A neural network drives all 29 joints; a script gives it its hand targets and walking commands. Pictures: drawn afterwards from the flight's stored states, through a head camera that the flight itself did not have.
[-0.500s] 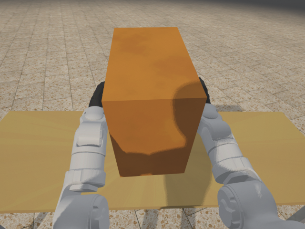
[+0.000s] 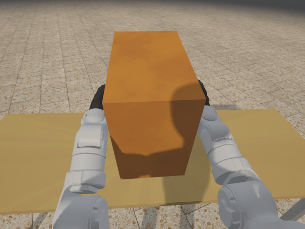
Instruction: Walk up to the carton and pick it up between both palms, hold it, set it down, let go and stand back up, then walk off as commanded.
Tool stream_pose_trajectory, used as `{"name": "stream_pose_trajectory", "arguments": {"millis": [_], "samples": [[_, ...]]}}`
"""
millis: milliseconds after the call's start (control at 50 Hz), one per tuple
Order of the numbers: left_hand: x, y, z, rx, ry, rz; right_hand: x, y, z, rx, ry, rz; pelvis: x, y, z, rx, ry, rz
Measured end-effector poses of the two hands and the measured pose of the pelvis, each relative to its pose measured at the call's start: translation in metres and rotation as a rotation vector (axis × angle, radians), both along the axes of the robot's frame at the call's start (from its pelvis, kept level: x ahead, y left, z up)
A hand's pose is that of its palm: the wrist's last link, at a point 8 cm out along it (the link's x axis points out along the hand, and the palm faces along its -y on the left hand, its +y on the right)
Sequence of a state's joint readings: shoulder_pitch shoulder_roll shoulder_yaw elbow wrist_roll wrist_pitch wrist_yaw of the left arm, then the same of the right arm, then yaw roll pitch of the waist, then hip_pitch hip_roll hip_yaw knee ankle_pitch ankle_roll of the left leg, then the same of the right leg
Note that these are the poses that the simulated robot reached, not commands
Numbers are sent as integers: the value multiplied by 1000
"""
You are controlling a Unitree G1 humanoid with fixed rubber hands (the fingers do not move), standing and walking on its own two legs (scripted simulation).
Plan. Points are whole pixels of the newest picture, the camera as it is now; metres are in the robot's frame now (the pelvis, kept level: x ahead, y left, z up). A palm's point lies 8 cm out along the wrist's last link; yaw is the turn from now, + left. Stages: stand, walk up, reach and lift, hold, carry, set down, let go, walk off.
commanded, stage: reach and lift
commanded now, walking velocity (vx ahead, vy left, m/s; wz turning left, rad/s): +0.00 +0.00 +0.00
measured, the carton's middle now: (149, 103) +0.43 +0.02 +0.17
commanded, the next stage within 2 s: hold in 0.02 s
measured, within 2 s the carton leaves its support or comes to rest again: neither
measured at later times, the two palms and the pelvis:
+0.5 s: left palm (94, 103) +0.37 +0.16 +0.21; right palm (202, 97) +0.39 -0.11 +0.21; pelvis +0.01 +0.00 +0.00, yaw +0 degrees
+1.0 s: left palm (100, 108) +0.36 +0.15 +0.20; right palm (208, 104) +0.37 -0.13 +0.21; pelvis -0.01 +0.00 +0.00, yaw +0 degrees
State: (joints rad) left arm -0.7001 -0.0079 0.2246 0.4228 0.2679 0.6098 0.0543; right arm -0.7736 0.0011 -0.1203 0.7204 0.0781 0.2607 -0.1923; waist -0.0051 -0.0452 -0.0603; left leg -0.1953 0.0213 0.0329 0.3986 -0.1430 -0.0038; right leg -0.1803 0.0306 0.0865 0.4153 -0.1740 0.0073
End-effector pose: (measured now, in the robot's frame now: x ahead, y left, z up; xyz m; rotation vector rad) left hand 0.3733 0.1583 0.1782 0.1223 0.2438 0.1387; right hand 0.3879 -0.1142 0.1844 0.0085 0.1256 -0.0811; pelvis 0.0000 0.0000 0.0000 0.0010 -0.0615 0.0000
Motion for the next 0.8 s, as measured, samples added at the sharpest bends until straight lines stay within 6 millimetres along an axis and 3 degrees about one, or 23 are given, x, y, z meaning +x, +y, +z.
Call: {"name": "stream_pose_trajectory", "arguments": {"millis": [200,320,400,800], "samples": [[8,0,8,-7,-20,18,11,0,8,5,-21,5,8,-1,1,1,11,0],[7,2,26,-10,-73,25,11,2,27,34,-74,10,9,-1,1,1,13,0],[3,3,33,-7,-87,23,8,3,36,37,-89,12,9,-1,1,1,6,0],[-16,-9,31,2,-50,-26,-21,-10,33,25,-58,-23,-8,0,0,0,-28,0]]}}
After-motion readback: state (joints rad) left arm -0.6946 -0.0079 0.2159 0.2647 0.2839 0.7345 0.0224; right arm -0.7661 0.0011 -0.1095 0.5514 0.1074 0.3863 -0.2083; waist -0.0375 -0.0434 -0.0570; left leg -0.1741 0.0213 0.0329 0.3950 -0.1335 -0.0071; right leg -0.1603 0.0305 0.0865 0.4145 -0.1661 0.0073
